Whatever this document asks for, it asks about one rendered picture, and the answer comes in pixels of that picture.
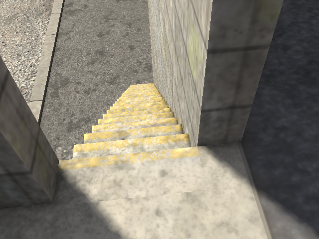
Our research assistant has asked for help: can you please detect stairs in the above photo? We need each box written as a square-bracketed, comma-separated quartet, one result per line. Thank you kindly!
[72, 83, 191, 159]

